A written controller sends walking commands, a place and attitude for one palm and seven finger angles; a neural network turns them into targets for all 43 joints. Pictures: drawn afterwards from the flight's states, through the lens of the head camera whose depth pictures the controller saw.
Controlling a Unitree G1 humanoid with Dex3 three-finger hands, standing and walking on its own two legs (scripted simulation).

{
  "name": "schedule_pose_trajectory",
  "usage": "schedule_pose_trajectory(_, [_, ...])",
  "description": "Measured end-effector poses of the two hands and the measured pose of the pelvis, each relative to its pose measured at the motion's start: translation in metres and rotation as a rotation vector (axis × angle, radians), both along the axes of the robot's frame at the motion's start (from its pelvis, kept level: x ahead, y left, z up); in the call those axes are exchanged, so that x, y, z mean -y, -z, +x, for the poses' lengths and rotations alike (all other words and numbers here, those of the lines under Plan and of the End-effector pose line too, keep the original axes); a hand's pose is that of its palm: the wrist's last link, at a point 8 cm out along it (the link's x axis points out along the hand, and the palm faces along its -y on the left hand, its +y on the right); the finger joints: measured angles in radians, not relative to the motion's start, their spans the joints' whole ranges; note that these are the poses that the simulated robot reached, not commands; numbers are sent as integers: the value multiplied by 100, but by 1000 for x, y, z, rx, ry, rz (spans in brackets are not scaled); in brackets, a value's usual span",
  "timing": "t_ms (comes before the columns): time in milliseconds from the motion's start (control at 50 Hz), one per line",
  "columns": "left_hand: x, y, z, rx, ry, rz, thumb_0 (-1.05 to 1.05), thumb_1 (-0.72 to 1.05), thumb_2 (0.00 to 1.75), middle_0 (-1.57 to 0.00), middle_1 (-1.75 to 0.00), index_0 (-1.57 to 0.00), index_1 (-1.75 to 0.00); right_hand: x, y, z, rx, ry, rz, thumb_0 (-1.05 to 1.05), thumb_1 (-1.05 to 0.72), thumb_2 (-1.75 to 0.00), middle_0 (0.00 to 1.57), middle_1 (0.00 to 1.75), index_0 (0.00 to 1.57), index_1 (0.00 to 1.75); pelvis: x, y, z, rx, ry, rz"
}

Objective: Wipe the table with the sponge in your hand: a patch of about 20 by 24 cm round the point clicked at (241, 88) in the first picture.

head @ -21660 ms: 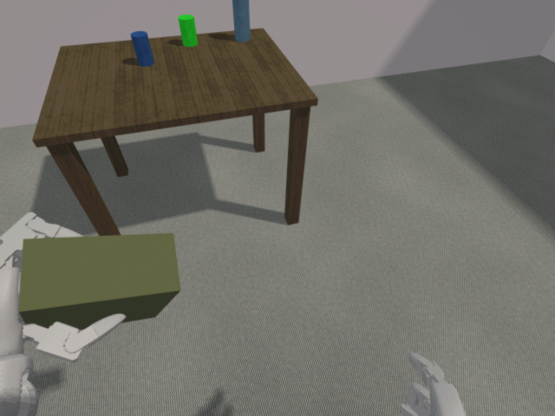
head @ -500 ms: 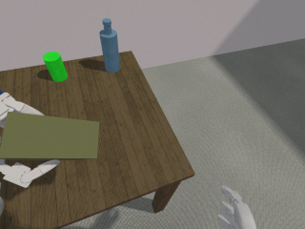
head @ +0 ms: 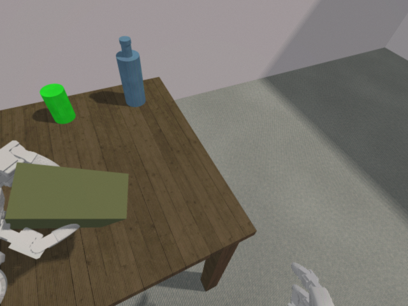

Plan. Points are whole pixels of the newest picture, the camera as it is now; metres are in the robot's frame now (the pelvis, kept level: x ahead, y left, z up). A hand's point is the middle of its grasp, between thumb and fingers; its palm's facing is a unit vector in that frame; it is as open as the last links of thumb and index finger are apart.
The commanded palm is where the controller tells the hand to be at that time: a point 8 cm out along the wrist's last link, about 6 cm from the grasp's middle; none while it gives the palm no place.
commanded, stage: look again from close up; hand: left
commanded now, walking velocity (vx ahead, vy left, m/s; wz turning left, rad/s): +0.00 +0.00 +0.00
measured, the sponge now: (84, 202) +0.24 +0.21 +0.12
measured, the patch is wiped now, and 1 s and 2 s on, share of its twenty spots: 0.00 0.00 0.00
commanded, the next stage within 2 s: shuffle to correct the standing spot in 0.24 s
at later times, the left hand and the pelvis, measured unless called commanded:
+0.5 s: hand (51, 190) +0.24 +0.25 +0.15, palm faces +0.37 -0.84 -0.40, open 10.6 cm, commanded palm +0.17 +0.28 +0.18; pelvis +0.02 -0.01 +0.00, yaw +1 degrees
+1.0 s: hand (88, 201) +0.22 +0.19 +0.16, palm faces +0.34 -0.85 -0.39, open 10.6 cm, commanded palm +0.16 +0.23 +0.18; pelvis +0.01 -0.05 +0.00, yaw +1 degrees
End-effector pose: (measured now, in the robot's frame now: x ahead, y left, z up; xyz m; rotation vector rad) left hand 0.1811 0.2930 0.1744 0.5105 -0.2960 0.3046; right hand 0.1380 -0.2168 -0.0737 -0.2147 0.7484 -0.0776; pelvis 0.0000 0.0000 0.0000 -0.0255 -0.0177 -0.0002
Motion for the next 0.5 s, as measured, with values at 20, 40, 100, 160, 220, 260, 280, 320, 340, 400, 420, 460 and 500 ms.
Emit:
schedule_pose_trajectory(20, [-1, 5, 3, -24, -7, -13, -1, -54, 102, -70, -129, -71, -129, 2, -1, 1, 0, 7, -5, 1, -90, -90, 20, 30, 20, 30, -1, -1, 1, 0, 2, 2])
schedule_pose_trajectory(40, [-2, 10, 6, -44, -12, -25, -1, -54, 102, -70, -129, -71, -129, 4, -1, 2, 1, 12, -11, 1, -90, -90, 20, 30, 20, 30, -2, -1, 3, 0, 3, 3])
schedule_pose_trajectory(100, [1, 18, 14, -69, -6, -53, -1, -54, 102, -70, -129, -71, -129, 8, -6, 9, 13, 23, -29, 1, -90, -90, 20, 30, 20, 30, -2, -2, 6, 3, 3, 7])
schedule_pose_trajectory(160, [8, 14, 20, -45, 25, -55, -1, -54, 102, -70, -129, -71, -129, 11, -13, 19, 38, 27, -46, 1, -90, -90, 20, 30, 20, 30, -2, -2, 9, 4, 2, 6])
schedule_pose_trajectory(220, [14, 3, 22, 2, 59, -28, -1, -54, 102, -70, -129, -71, -129, 13, -19, 30, 66, 29, -53, 1, -90, -90, 20, 30, 20, 30, -1, -2, 11, 3, -1, 4])
schedule_pose_trajectory(260, [14, -5, 21, 29, 69, -3, -1, -54, 102, -70, -129, -71, -128, 13, -22, 36, 82, 29, -51, 1, -90, -90, 20, 30, 20, 30, -1, -3, 13, 1, -1, 3])
schedule_pose_trajectory(280, [14, -9, 20, 36, 68, 8, -1, -54, 102, -70, -129, -71, -128, 13, -23, 39, 87, 29, -48, 1, -90, -90, 20, 30, 20, 30, 0, -3, 14, 0, -1, 3])
schedule_pose_trajectory(320, [11, -12, 19, 38, 54, 23, -1, -54, 102, -70, -129, -71, -128, 12, -23, 44, 94, 28, -40, 1, -90, -90, 20, 30, 20, 30, 0, -3, 16, -3, -1, 2])
schedule_pose_trajectory(340, [9, -12, 19, 33, 43, 24, -1, -54, 102, -70, -129, -71, -128, 11, -23, 46, 94, 27, -35, 1, -90, -90, 20, 30, 20, 30, 0, -3, 17, -4, 0, 2])
schedule_pose_trajectory(400, [4, -8, 18, 1, 1, 7, -1, -54, 102, -70, -129, -71, -128, 9, -19, 49, 87, 22, -21, 1, -90, -90, 20, 30, 20, 30, 1, -4, 18, -6, 0, 4])
schedule_pose_trajectory(420, [4, -5, 18, -11, -12, -5, -1, -54, 102, -70, -129, -71, -128, 9, -18, 49, 82, 19, -16, 1, -90, -90, 20, 30, 20, 30, 2, -4, 19, -6, -3, 5])
schedule_pose_trajectory(460, [4, 1, 17, -33, -32, -30, -1, -54, 102, -70, -129, -71, -128, 7, -16, 49, 68, 12, -9, 1, -90, -90, 20, 30, 20, 30, 4, -4, 19, -5, -9, 7])
schedule_pose_trajectory(500, [7, 5, 17, -48, -42, -55, -1, -54, 102, -70, -129, -71, -128, 6, -14, 48, 55, 4, -4, 1, -90, -90, 20, 30, 20, 30, 6, -5, 18, -3, -17, 9])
